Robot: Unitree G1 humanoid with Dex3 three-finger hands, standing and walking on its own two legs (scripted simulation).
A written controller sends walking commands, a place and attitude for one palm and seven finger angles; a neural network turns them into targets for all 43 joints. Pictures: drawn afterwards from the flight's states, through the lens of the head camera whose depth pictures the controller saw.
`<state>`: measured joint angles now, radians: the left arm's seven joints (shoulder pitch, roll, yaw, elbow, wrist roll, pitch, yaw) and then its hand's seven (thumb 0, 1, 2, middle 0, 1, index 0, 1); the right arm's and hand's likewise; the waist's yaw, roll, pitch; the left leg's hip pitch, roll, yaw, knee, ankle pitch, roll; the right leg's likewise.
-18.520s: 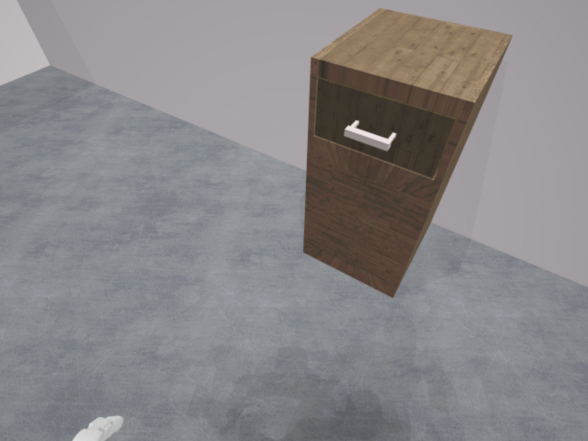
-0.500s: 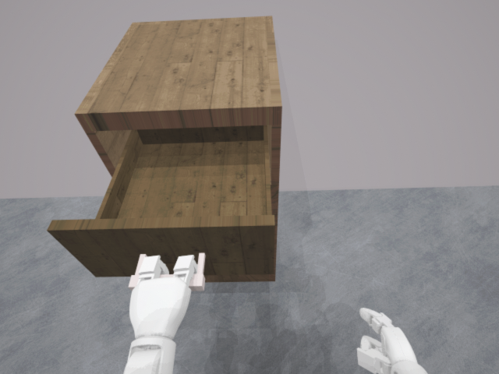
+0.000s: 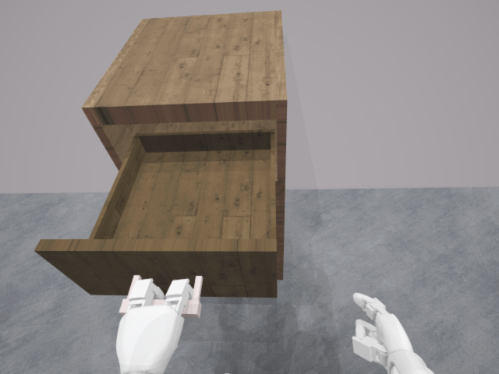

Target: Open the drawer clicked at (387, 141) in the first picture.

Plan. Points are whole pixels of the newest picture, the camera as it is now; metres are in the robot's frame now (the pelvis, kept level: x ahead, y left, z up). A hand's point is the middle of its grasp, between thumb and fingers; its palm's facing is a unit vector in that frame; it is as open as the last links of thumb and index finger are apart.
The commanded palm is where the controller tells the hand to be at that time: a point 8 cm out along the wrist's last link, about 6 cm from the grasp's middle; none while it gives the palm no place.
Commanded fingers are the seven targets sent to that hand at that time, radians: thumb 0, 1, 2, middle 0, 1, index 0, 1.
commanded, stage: pull the drawer open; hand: left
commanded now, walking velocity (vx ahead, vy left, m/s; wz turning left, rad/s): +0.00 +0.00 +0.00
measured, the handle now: (164, 295) +0.24 +0.17 +0.00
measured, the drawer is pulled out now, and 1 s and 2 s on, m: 0.30 0.30 0.30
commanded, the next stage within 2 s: open the thumb to release the handle in 0.22 s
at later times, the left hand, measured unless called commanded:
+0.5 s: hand (160, 334) +0.19 +0.17 -0.03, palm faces +0.04 -0.12 -0.99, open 6.0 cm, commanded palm +0.15 +0.17 +0.03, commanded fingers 0.00 0.20 0.60 -0.35 -1.27 -0.35 -1.27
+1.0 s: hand (161, 335) +0.19 +0.17 -0.02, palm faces +0.02 -0.15 -0.99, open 13.6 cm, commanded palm +0.16 +0.16 +0.03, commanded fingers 0.00 -0.50 0.30 -0.30 -1.20 -0.30 -1.20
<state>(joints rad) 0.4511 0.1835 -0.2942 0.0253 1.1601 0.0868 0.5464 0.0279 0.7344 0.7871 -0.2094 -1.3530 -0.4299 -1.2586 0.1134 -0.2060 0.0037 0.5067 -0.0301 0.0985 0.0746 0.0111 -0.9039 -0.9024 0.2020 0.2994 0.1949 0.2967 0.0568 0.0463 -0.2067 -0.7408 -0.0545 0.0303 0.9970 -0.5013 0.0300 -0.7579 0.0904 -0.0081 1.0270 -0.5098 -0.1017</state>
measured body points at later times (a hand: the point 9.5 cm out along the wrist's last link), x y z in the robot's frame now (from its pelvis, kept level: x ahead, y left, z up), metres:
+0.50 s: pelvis -0.01 -0.01 -0.01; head +0.04 -0.05 +0.44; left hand +0.18 +0.17 +0.03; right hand +0.20 -0.22 -0.12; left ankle -0.01 +0.11 -0.67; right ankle -0.01 -0.06 -0.67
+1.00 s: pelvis -0.01 -0.01 +0.00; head +0.03 -0.05 +0.45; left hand +0.18 +0.17 +0.03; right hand +0.20 -0.22 -0.11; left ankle -0.01 +0.11 -0.67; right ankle -0.01 -0.06 -0.67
